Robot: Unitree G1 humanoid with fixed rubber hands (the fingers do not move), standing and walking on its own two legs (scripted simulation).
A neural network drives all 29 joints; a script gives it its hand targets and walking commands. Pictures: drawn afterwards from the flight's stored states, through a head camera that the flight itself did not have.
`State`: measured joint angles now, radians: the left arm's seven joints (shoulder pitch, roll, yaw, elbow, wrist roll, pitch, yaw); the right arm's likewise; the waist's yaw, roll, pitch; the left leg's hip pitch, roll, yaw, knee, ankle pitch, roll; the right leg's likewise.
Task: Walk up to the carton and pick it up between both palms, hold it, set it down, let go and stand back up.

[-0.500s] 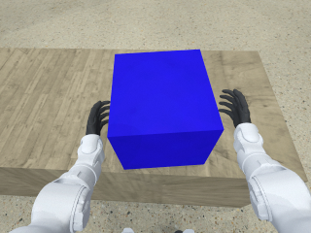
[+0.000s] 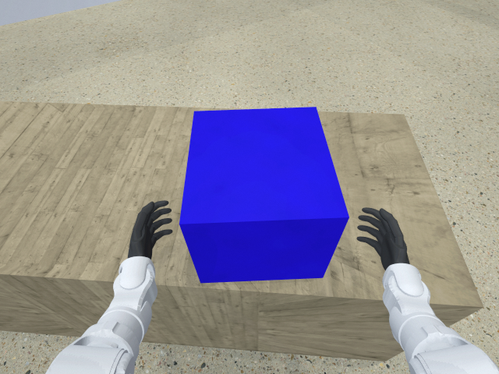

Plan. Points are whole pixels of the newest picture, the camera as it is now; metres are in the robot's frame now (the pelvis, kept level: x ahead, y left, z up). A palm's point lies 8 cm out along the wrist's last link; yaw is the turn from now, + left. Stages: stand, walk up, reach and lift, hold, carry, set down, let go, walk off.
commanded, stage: set down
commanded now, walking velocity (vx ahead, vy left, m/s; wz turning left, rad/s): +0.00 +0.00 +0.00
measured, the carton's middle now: (258, 194) +0.49 +0.02 -0.04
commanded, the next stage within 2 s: none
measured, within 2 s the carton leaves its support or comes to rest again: neither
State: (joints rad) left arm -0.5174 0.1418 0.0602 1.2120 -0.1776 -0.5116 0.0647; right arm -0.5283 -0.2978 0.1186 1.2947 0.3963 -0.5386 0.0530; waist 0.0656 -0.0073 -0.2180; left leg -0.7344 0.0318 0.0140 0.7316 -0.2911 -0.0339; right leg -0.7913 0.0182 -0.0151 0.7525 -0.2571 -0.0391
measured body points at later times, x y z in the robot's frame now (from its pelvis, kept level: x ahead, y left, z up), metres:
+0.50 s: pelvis +0.03 +0.00 +0.02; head +0.04 +0.00 +0.47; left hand +0.28 +0.23 +0.00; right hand +0.29 -0.24 -0.01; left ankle +0.03 +0.15 -0.70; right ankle +0.05 -0.09 -0.70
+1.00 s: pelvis +0.05 +0.00 +0.03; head +0.03 +0.00 +0.48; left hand +0.24 +0.23 -0.01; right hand +0.24 -0.24 -0.02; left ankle +0.03 +0.15 -0.70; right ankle +0.05 -0.09 -0.70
